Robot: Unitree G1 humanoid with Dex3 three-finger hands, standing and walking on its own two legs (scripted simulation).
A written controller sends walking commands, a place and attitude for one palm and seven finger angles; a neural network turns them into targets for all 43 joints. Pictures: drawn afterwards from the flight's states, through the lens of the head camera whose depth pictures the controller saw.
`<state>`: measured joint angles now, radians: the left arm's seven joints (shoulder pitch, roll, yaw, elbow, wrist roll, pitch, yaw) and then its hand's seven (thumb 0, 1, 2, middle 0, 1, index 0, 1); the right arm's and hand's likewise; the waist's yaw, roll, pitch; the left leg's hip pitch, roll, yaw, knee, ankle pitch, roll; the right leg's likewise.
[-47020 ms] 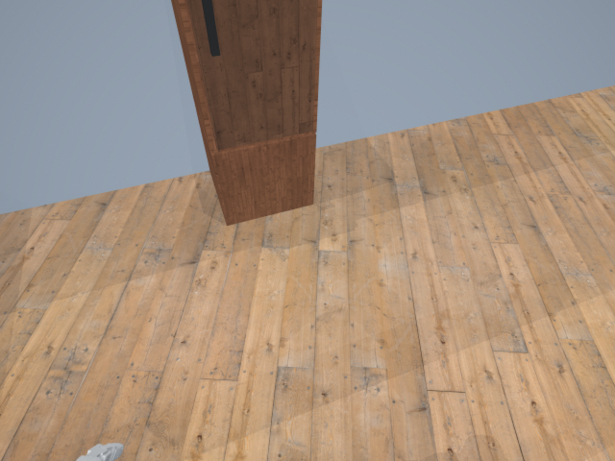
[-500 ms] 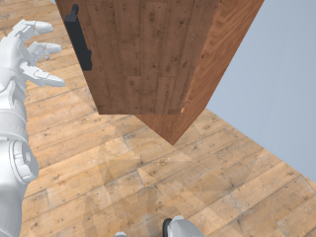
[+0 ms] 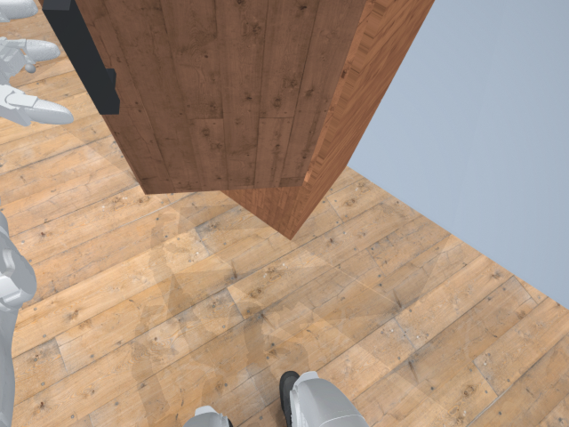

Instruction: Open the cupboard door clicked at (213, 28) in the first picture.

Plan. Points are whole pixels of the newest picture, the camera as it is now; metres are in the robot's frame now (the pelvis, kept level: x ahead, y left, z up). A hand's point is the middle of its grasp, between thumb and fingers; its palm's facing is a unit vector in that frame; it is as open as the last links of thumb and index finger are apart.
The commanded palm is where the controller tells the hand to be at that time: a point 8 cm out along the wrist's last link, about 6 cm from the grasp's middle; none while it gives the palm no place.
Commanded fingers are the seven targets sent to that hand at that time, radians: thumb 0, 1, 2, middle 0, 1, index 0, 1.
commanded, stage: move the hooked fingers beside the handle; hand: left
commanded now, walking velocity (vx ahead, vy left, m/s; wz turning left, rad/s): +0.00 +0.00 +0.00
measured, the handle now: (90, 49) +0.57 +0.16 +0.12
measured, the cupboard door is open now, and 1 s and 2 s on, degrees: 42 42 42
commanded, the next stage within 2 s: slide the fingers in behind the handle in 0.52 s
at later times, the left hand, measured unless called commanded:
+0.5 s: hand (36, 74) +0.53 +0.22 +0.12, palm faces -0.02 -1.00 -0.03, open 14.0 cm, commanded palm +0.52 +0.26 +0.12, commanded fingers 0.00 -0.50 0.30 -0.30 -1.20 -0.30 -1.20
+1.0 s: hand (44, 73) +0.53 +0.20 +0.13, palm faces +0.00 -1.00 -0.02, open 14.3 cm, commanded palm +0.51 +0.23 +0.12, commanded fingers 0.00 -0.50 0.30 -0.30 -1.20 -0.30 -1.20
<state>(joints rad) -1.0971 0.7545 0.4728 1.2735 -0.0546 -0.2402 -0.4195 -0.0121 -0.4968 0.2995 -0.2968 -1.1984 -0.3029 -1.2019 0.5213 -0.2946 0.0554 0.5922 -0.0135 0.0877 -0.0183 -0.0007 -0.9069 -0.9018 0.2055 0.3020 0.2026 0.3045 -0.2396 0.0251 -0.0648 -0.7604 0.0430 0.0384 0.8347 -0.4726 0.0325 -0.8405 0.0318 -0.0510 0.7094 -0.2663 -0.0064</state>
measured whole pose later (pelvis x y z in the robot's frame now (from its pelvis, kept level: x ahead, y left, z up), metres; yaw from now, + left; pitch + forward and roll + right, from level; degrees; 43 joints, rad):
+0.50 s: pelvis +0.00 -0.01 +0.00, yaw +1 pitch +21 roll -3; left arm -1.07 0.66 0.41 1.26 -0.06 -0.27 -0.36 -0.01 -0.50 0.30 -0.29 -1.20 -0.30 -1.20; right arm 0.41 -0.28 0.05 0.57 -0.01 0.08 -0.01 0.00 -0.91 -0.90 0.21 0.30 0.20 0.30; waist -0.20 0.03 -0.08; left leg -0.71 0.03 0.01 0.83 -0.48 0.02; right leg -0.79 0.02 -0.07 0.72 -0.29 -0.01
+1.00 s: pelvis -0.01 -0.01 +0.00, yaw +2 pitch +20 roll -3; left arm -1.08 0.63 0.38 1.25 -0.09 -0.27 -0.31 -0.01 -0.50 0.30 -0.30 -1.20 -0.23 -1.19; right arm 0.50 -0.28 0.04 0.63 -0.02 0.06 0.00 0.00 -0.91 -0.90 0.21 0.30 0.20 0.30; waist -0.21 0.03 -0.08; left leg -0.73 0.03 0.01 0.83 -0.46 0.02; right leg -0.80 0.02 -0.08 0.71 -0.27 -0.02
